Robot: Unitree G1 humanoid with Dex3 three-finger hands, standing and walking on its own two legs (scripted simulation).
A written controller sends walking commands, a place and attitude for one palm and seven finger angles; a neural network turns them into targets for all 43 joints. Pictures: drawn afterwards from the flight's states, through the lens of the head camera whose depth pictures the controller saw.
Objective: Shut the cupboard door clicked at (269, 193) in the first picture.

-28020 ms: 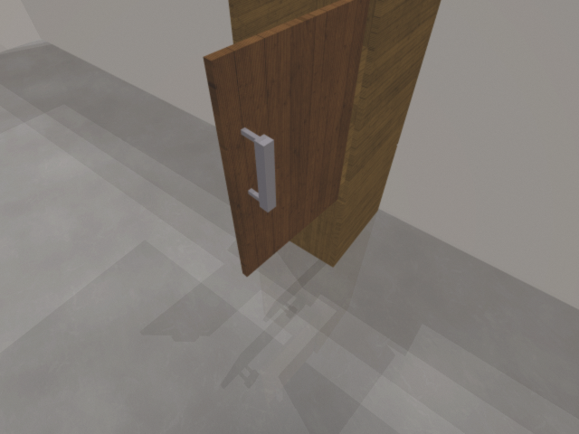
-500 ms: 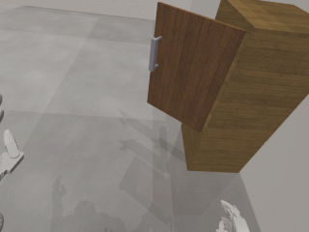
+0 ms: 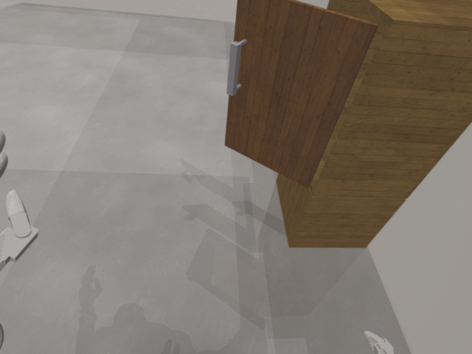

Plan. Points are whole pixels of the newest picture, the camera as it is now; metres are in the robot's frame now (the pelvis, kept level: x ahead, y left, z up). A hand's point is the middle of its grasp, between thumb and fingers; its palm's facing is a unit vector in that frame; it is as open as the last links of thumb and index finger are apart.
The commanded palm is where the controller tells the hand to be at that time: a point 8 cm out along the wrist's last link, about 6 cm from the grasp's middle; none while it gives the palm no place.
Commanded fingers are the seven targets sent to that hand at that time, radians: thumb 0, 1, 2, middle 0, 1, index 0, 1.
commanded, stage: stop stepping back and stand still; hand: left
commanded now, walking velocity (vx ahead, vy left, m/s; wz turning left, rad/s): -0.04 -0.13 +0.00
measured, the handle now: (237, 67) +0.94 +0.03 +0.05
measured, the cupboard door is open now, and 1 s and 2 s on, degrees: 54 54 54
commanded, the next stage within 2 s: let the arm hang, fingers relaxed in 1.18 s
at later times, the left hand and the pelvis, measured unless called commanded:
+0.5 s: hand (60, 197) +0.26 +0.25 +0.17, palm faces +0.40 -0.82 -0.41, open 7.4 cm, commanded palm +0.19 +0.30 +0.20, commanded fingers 0.00 0.90 0.90 -0.20 -0.30 -0.20 -0.30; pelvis +0.05 +0.00 +0.01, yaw +0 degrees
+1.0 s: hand (12, 222) +0.22 +0.28 +0.18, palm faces +0.44 -0.80 -0.42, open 7.4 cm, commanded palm +0.16 +0.32 +0.20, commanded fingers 0.00 0.90 0.90 -0.20 -0.30 -0.20 -0.30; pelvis +0.02 +0.02 +0.02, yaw +0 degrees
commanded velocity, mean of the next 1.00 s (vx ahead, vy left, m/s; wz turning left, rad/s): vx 0.00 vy -0.01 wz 0.00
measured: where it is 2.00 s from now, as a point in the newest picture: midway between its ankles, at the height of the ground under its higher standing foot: outside the picture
